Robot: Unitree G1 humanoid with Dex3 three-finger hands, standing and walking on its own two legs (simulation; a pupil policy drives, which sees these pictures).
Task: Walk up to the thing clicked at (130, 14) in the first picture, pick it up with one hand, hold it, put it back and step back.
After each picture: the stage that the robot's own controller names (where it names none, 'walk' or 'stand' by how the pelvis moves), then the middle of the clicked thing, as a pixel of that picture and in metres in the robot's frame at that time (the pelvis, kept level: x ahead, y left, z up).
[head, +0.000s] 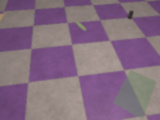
stand; (130, 14) +2.17 -0.75 -0.72
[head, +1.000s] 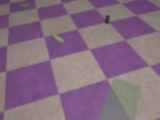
walk; (107, 19) +2.12 -0.25 -0.69
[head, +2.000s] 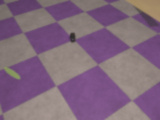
walk; (72, 37) +1.54 +0.17 -0.71
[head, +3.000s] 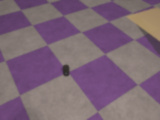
walk; (66, 70) +1.00 +0.20 -0.70
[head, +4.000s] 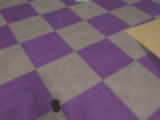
walk; (55, 106) +0.63 +0.21 -0.70
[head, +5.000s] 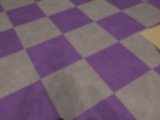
stand; out of the picture +0.44 +0.20 -0.70
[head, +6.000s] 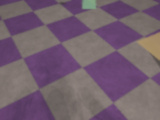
stand; out of the picture +0.40 +0.18 -0.72
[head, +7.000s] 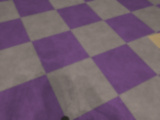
stand; out of the picture +0.43 +0.11 -0.71
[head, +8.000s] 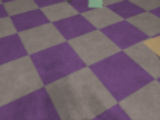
stand; out of the picture +0.41 +0.14 -0.73
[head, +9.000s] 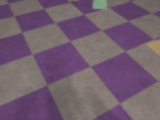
stand; out of the picture +0.43 +0.13 -0.73
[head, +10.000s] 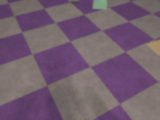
stand; out of the picture +0.42 +0.13 -0.73
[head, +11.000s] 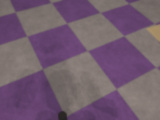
go down; (62, 117) +0.44 +0.13 -0.70
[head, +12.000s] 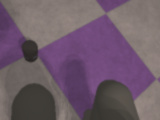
go down; (30, 51) +0.51 +0.18 -0.29
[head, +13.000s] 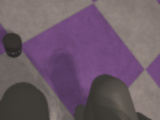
close in; (13, 46) +0.50 +0.20 -0.26
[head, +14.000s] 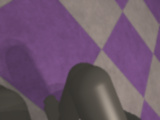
close in; out of the picture +0.49 +0.24 -0.23
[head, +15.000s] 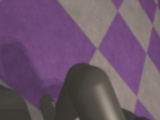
close; out of the picture +0.48 +0.24 -0.24
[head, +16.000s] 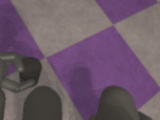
lift; (29, 73) +0.36 +0.20 -0.09
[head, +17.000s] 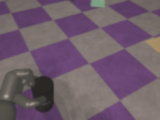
hold; (43, 95) +0.32 +0.14 +0.05
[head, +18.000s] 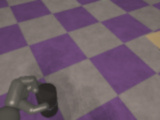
hold; (47, 100) +0.31 +0.14 +0.00
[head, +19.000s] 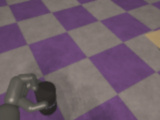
crouch; (46, 99) +0.31 +0.14 +0.00
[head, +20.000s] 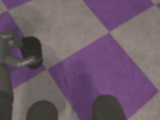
crouch; (32, 54) +0.46 +0.15 -0.07
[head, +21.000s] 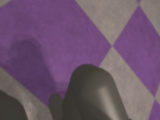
lower; out of the picture +0.48 +0.23 -0.22
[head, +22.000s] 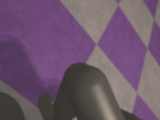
lower; out of the picture +0.47 +0.24 -0.24
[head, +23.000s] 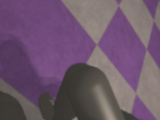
lower; out of the picture +0.47 +0.24 -0.24
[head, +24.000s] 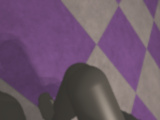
lower; out of the picture +0.47 +0.24 -0.24
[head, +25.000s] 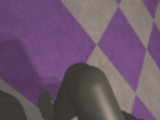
loosen; out of the picture +0.47 +0.24 -0.25
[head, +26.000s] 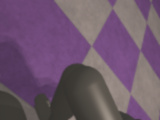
withdraw; out of the picture +0.47 +0.22 -0.26
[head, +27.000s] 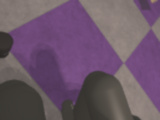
stand; (1, 46) +0.47 +0.20 -0.26
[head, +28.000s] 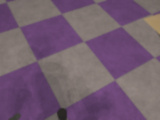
stand; (62, 115) +0.42 +0.10 -0.61
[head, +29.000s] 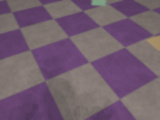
stand; out of the picture +0.41 +0.11 -0.67
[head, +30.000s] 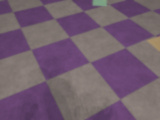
stand; out of the picture +0.41 +0.10 -0.67
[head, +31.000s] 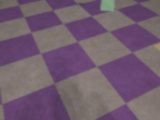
stand; out of the picture +0.43 +0.09 -0.72
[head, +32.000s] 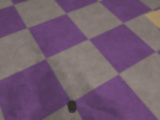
walk; (72, 106) +0.48 +0.07 -0.70
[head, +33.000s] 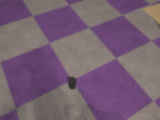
walk; (72, 83) +0.68 +0.07 -0.69
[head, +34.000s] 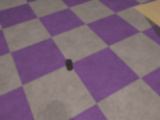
stand; (69, 64) +1.01 +0.20 -0.69
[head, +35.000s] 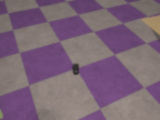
stand; (75, 69) +1.04 +0.09 -0.72
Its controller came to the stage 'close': yes
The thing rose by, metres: 0.72
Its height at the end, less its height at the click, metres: +0.00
